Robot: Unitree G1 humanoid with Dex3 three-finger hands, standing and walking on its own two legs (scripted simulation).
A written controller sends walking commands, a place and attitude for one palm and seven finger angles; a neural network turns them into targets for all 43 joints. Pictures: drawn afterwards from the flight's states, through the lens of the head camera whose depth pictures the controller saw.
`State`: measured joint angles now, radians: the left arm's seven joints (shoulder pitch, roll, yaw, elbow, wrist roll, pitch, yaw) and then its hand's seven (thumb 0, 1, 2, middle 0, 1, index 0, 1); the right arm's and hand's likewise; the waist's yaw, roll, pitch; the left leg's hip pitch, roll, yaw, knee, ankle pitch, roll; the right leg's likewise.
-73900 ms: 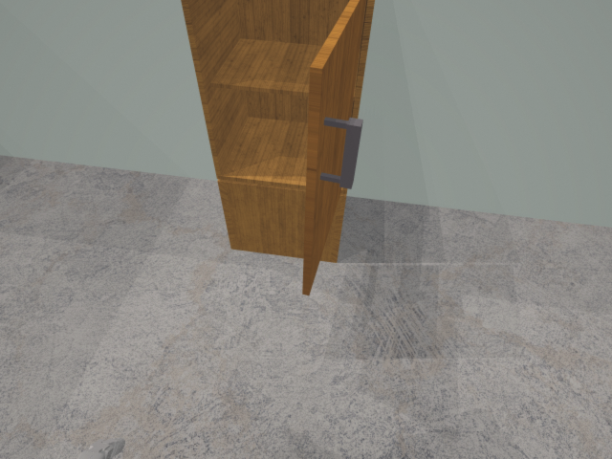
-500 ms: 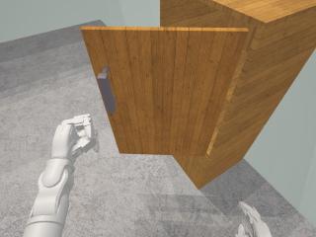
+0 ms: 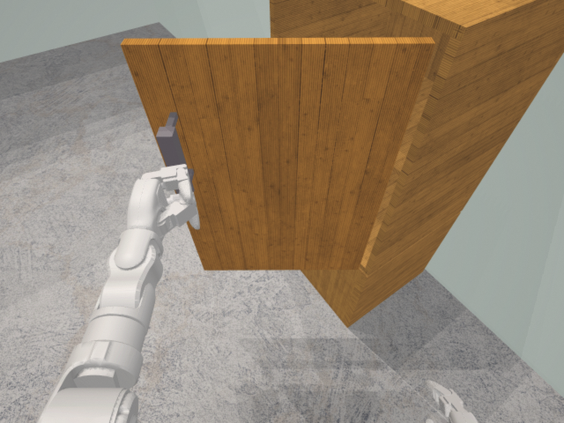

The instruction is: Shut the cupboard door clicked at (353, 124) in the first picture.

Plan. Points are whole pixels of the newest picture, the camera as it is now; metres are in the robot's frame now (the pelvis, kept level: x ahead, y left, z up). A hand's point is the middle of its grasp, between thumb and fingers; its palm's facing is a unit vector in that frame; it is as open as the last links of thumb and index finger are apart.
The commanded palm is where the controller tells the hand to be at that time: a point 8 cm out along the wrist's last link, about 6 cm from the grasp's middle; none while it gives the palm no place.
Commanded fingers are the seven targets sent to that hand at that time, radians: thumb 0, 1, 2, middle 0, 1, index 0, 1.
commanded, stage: bring the fist close to the handle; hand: left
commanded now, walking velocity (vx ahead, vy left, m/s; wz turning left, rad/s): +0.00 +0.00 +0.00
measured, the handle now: (179, 157) +0.49 +0.18 +0.10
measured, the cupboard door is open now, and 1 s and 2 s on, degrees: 56 50 41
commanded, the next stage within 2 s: push the door shut along its arc in 0.36 s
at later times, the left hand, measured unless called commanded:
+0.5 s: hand (198, 196) +0.40 +0.13 +0.11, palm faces +0.02 -1.00 -0.02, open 3.1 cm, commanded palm +0.38 +0.19 +0.10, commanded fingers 0.00 0.90 0.90 -1.30 -1.50 -1.30 -1.50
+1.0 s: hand (199, 172) +0.46 +0.14 +0.10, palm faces -0.10 -0.99 -0.02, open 3.1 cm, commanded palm +0.45 +0.19 +0.10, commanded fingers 0.00 0.90 0.90 -1.30 -1.50 -1.30 -1.50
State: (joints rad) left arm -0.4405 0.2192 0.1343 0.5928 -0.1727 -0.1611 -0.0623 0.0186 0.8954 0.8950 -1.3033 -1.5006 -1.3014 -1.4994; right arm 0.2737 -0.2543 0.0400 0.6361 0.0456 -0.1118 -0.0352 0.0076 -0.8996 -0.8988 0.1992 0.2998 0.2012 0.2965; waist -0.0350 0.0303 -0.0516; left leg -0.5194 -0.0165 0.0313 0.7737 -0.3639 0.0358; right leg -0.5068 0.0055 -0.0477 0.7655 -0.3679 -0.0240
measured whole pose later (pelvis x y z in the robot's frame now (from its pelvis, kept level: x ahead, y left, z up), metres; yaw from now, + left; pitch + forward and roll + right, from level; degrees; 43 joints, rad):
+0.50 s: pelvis -0.01 -0.01 +0.00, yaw -1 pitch +6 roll +0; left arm -0.51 0.22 0.16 0.70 -0.16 -0.29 -0.06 0.02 0.90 0.90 -1.30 -1.50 -1.30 -1.50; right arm 0.30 -0.26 0.02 0.65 0.05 -0.08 -0.03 0.01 -0.90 -0.90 0.20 0.30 0.20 0.30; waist -0.04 0.03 -0.06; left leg -0.54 -0.01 0.04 0.78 -0.35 0.03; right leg -0.53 0.02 -0.04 0.77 -0.36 -0.03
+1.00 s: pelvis -0.01 +0.00 -0.01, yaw +0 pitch +11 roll -1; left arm -0.84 0.37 0.21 1.10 -0.18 -0.32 -0.24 0.02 0.90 0.90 -1.32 -1.50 -1.31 -1.50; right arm 0.35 -0.29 0.03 0.68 0.05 -0.07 -0.04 0.01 -0.90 -0.90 0.20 0.30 0.20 0.30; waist -0.10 0.03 -0.06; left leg -0.68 -0.01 0.02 0.85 -0.37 0.04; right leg -0.66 0.01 -0.06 0.83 -0.37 -0.03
